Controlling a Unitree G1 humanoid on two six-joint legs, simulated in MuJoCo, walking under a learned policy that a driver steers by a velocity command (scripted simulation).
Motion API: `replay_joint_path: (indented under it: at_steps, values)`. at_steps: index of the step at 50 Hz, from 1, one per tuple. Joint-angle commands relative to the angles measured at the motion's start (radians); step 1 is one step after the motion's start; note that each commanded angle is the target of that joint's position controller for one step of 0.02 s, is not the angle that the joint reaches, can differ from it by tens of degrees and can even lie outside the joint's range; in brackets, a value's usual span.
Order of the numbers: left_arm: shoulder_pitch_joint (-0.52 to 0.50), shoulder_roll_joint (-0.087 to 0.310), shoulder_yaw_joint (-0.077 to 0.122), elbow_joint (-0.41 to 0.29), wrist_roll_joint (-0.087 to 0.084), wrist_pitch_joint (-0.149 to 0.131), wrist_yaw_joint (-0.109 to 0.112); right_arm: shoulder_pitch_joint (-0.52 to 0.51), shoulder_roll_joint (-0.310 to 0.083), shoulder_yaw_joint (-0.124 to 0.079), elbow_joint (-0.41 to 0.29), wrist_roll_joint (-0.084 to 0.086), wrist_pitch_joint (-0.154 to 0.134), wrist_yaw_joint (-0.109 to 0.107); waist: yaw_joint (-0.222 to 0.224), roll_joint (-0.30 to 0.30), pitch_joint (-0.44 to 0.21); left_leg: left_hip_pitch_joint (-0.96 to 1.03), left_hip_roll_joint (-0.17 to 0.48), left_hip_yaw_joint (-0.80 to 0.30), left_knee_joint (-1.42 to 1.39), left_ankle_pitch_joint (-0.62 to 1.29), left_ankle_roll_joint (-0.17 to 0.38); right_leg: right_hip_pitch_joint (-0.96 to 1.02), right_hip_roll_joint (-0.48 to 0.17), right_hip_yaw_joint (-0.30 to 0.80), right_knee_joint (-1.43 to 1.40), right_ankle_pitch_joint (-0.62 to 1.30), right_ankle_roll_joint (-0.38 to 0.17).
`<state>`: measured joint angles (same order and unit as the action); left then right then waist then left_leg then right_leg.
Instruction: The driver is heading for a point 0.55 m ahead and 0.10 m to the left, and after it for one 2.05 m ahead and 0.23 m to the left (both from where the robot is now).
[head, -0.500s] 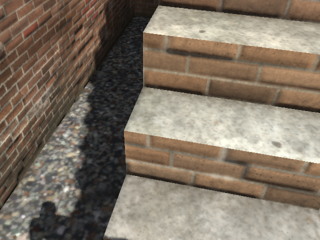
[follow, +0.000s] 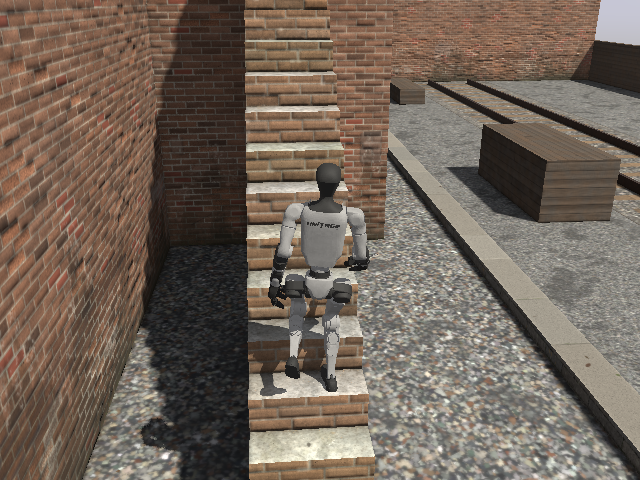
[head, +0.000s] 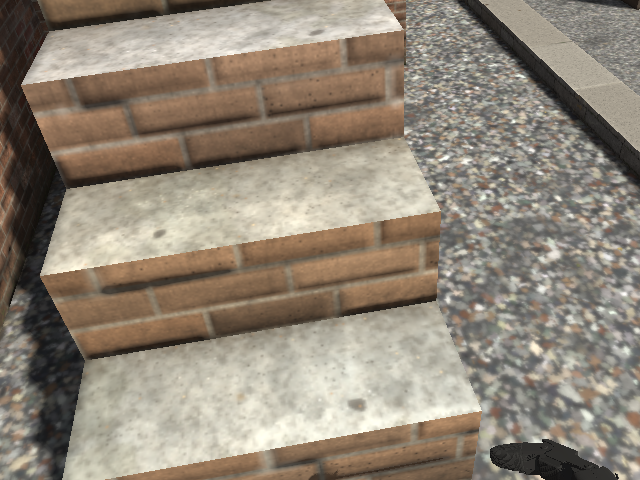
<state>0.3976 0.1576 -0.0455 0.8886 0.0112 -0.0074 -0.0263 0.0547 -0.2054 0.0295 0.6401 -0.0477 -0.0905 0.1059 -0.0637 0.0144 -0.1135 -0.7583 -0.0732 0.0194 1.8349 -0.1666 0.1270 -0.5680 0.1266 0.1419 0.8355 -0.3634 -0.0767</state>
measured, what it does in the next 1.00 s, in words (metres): steps on the spot: left foot, then right foot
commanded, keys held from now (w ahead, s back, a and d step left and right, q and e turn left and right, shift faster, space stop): w+e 0.02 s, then w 0.98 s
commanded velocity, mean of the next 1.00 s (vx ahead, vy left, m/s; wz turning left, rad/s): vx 0.50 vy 0.00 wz -0.15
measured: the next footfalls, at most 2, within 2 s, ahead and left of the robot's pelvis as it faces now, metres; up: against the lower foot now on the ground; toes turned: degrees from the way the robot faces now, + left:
left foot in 0.30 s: +0.08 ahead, +0.06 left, -0.01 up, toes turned -5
right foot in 0.48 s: +0.06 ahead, -0.15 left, -0.01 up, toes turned -6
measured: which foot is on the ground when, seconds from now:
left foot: up 0.00-0.28, down 0.30-0.50, up 0.52-0.80, down 0.82-1.00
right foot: down 0.00-0.28, up 0.30-0.46, down 0.48-0.84, up 0.86-1.00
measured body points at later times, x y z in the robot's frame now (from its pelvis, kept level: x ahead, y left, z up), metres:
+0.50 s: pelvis +0.01 -0.02 -0.01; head -0.02 -0.05 +0.43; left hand +0.25 +0.10 -0.06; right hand +0.02 -0.26 -0.16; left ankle +0.04 +0.07 -0.70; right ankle +0.03 -0.14 -0.71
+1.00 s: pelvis +0.02 +0.02 +0.02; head +0.01 +0.03 +0.47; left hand +0.28 +0.19 -0.03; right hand +0.08 -0.23 -0.09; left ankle +0.06 +0.10 -0.70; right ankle +0.00 -0.09 -0.61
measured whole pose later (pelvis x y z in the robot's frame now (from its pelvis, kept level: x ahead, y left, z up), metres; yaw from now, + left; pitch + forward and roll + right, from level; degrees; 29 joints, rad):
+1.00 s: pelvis +0.02 +0.02 +0.02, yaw -6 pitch +1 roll -1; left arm 0.13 0.21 -0.07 0.53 -0.02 -0.07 -0.01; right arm 0.36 -0.23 0.05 0.64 -0.05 -0.02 -0.01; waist -0.06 0.02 -0.07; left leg -0.40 -0.01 0.04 0.69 -0.32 0.10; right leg -0.61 0.03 -0.03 1.29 -0.49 0.05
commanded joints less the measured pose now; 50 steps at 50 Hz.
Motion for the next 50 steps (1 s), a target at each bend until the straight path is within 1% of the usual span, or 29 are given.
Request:
replay_joint_path:
  at_steps: [1,5,9,12,14,15,16,17,18,20,21,23,24,25,26,27,28,30,32,34,38,39,40,42,43,44,45,46,50]
  values:
    - [-0.169,0.062,-0.002,-0.173,0.023,-0.035,0.007,0.028,0.033,0.042,-0.053,-0.006,0.002,-0.030,-0.047,-0.108,0.086,-0.178,0.004,-0.050,0.017,-0.030,-0.034,-0.009,-0.133,0.382,-0.395,-0.338,-0.048]
    - [-0.344,0.093,-0.019,-0.312,0.056,-0.004,0.044,0.140,0.012,0.045,0.004,0.010,0.042,-0.090,-0.074,-0.113,0.046,-0.083,-0.052,0.049,0.060,0.020,-0.129,-0.169,-0.145,0.332,-0.458,-0.226,-0.024]
    - [-0.429,0.182,-0.016,-0.400,0.042,-0.018,0.077,0.286,-0.033,0.047,0.046,-0.001,0.085,-0.143,-0.065,-0.171,-0.024,0.117,-0.054,0.091,-0.240,0.037,-0.153,-0.154,-0.119,0.295,-0.544,-0.208,0.047]
    - [-0.372,0.188,0.006,-0.389,-0.024,-0.003,0.101,0.322,-0.087,0.043,0.065,-0.014,0.109,-0.158,-0.021,-0.184,0.010,0.347,-0.018,0.072,-1.106,-0.236,-0.098,0.002,-0.063,0.198,-0.536,-0.220,0.133]
    - [-0.274,0.144,0.012,-0.381,-0.033,0.007,0.104,0.302,0.019,0.059,0.111,0.004,0.087,-0.127,0.025,0.021,-0.011,0.339,0.108,-0.069,-1.395,-0.066,-0.009,0.208,-0.078,0.202,-0.005,-0.380,0.110]
    - [-0.233,0.023,-0.006,-0.404,-0.029,-0.022,0.066,0.257,0.060,0.072,0.108,-0.020,0.053,-0.093,0.113,0.185,-0.082,0.356,0.124,-0.129,-1.215,-0.184,0.028,0.147,-0.055,0.075,0.456,-0.292,0.096]
    - [-0.251,-0.028,-0.019,-0.424,-0.018,-0.047,0.018,0.163,0.108,0.086,0.040,-0.029,0.024,-0.074,0.161,0.159,0.009,0.262,0.184,-0.248,-1.246,-0.245,0.090,0.014,-0.009,0.041,0.744,-0.173,0.091]
    - [-0.166,0.059,-0.017,-0.407,-0.028,-0.074,-0.008,0.035,-0.127,0.014,-0.084,-0.013,-0.014,-0.084,0.203,0.268,0.138,0.088,0.469,-0.795,-1.538,-0.789,0.279,-0.180,-0.045,0.038,0.911,-0.088,0.107]
    - [-0.278,0.141,0.003,-0.397,-0.042,-0.076,0.016,0.041,-0.153,-0.001,-0.080,0.016,-0.032,-0.090,0.128,0.110,0.215,0.020,0.490,-0.957,-1.579,-0.951,0.290,-0.264,-0.096,0.067,0.945,-0.075,0.110]
    - [-0.427,0.092,-0.028,-0.442,-0.027,-0.050,0.035,0.207,-0.111,0.018,-0.060,0.009,0.012,-0.105,0.028,-0.081,0.193,0.152,0.274,-0.559,-1.421,-0.568,0.161,-0.245,-0.100,-0.079,0.512,-0.259,0.135]
    - [-0.516,0.048,-0.047,-0.459,-0.032,-0.051,0.031,0.311,-0.138,0.004,-0.023,0.025,0.041,-0.129,-0.034,-0.101,0.136,0.189,0.214,-0.409,-1.425,-0.485,0.125,-0.082,-0.085,-0.176,0.165,-0.407,0.131]
    - [-0.504,0.009,-0.061,-0.412,-0.053,-0.036,0.020,0.355,-0.198,-0.025,0.019,0.059,0.088,-0.146,-0.065,-0.001,0.113,0.151,0.145,-0.260,-1.317,-0.550,0.079,0.240,-0.081,-0.333,-0.294,-0.087,0.115]
    - [-0.425,0.018,-0.049,-0.358,-0.059,-0.034,0.024,0.365,-0.209,-0.036,0.035,0.059,0.099,-0.132,-0.064,-0.017,0.103,0.131,0.122,-0.206,-1.151,-0.541,0.069,0.373,-0.097,-0.303,-0.440,0.093,0.092]
    - [-0.290,0.068,-0.038,-0.362,-0.023,-0.061,0.020,0.292,-0.108,-0.006,-0.026,0.046,0.079,-0.103,0.006,-0.150,0.048,-0.030,0.031,-0.055,-0.958,-0.364,-0.015,0.564,-0.167,-0.100,-0.324,0.135,0.031]
    - [-0.157,0.124,-0.018,-0.348,0.015,-0.081,0.023,0.196,-0.071,0.008,-0.063,0.052,0.044,-0.081,0.102,-0.294,-0.031,-0.088,0.006,0.005,-0.709,-0.319,-0.062,0.603,-0.348,0.178,-0.373,0.129,-0.102]
    - [-0.073,0.132,-0.013,-0.349,0.044,-0.088,0.031,0.210,-0.083,0.000,-0.051,0.062,0.022,-0.062,0.125,-0.245,-0.078,-0.199,-0.010,-0.058,-0.406,-0.407,-0.107,0.689,-0.469,0.327,-0.343,0.384,-0.189]
    - [-0.150,0.201,0.012,-0.395,0.060,-0.083,0.071,0.277,-0.115,-0.011,-0.052,0.064,0.036,-0.068,0.055,-0.091,-0.118,-0.188,-0.009,-0.160,-0.038,-0.350,-0.146,0.553,-0.514,0.483,-0.343,0.279,-0.228]
    - [-0.300,0.140,-0.009,-0.460,0.023,-0.076,0.095,0.175,-0.079,0.019,-0.137,0.050,0.079,-0.081,0.023,0.011,0.020,-0.210,0.044,-0.169,-0.021,-0.362,-0.180,0.348,-0.412,0.298,-0.360,0.172,-0.159]
    - [-0.297,0.093,-0.020,-0.479,0.023,-0.088,0.097,0.164,-0.080,0.026,-0.176,0.040,0.096,-0.075,-0.001,-0.009,0.083,-0.166,0.059,-0.189,-0.095,-0.296,-0.199,0.264,-0.346,0.225,-0.364,0.051,-0.108]
    - [-0.316,0.089,-0.025,-0.489,0.020,-0.102,0.089,0.296,-0.084,0.027,-0.138,0.050,0.111,-0.076,-0.045,-0.038,0.030,-0.053,0.050,-0.096,-0.213,-0.240,-0.220,0.259,-0.313,0.159,-0.381,0.136,-0.117]
    - [-0.313,0.119,-0.011,-0.470,-0.011,-0.079,0.052,0.256,-0.023,0.057,-0.147,0.012,0.115,-0.081,-0.029,-0.110,0.078,0.319,0.079,0.019,-0.989,-0.111,-0.142,0.137,-0.240,0.035,-0.390,0.215,-0.053]
    - [-0.293,0.154,-0.001,-0.460,0.012,-0.092,0.045,0.271,-0.051,0.034,-0.110,0.008,0.112,-0.078,-0.010,-0.140,0.018,0.467,0.070,0.069,-0.971,-0.060,-0.096,0.106,-0.320,0.083,-0.498,0.172,-0.087]
    - [-0.324,0.169,0.002,-0.467,0.004,-0.094,0.036,0.296,-0.061,0.025,-0.102,0.017,0.110,-0.078,-0.026,-0.180,0.041,0.516,0.108,0.011,-1.146,-0.069,-0.054,0.114,-0.326,0.084,-0.482,0.063,-0.078]
    - [-0.386,0.073,-0.028,-0.475,0.005,-0.085,0.007,0.315,-0.113,0.001,-0.027,-0.024,0.086,-0.088,-0.011,-0.036,0.122,0.565,0.135,-0.060,-1.351,0.031,-0.025,0.073,-0.193,-0.065,-0.223,-0.042,0.005]
    - [-0.320,0.058,-0.025,-0.457,0.006,-0.093,-0.007,0.279,-0.210,-0.024,-0.044,-0.009,0.071,-0.094,0.039,0.168,0.122,0.599,0.246,-0.230,-1.463,-0.053,0.060,-0.002,-0.068,-0.214,0.065,-0.060,0.093]
    - [-0.275,0.077,-0.025,-0.428,-0.032,-0.092,0.003,0.245,-0.270,-0.052,-0.074,0.007,0.068,-0.100,0.038,0.289,0.157,0.463,0.304,-0.446,-1.531,-0.531,0.174,-0.081,-0.078,-0.224,0.212,-0.085,0.111]
    - [-0.361,0.134,-0.009,-0.443,-0.049,-0.083,0.024,0.244,-0.199,-0.032,-0.090,-0.012,0.068,-0.101,-0.014,0.214,0.218,0.341,0.347,-0.526,-1.569,-0.585,0.197,-0.141,-0.087,-0.176,0.433,-0.131,0.138]
    - [-0.382,0.117,-0.006,-0.458,-0.054,-0.076,0.033,0.273,-0.162,-0.019,-0.078,-0.019,0.063,-0.102,-0.008,0.169,0.222,0.354,0.367,-0.551,-1.555,-0.575,0.200,-0.241,-0.100,-0.135,0.551,-0.150,0.147]
    - [-0.413,0.012,-0.048,-0.468,-0.024,-0.102,-0.003,0.367,-0.160,-0.027,-0.053,0.011,0.055,-0.146,-0.012,0.025,0.062,0.532,0.328,-0.466,-1.539,-0.533,0.161,-0.277,-0.131,-0.161,0.404,-0.165,0.120]
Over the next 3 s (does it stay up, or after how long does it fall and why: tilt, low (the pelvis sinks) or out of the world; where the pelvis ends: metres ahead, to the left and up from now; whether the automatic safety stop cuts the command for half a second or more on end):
stays up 0.04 0.09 0.05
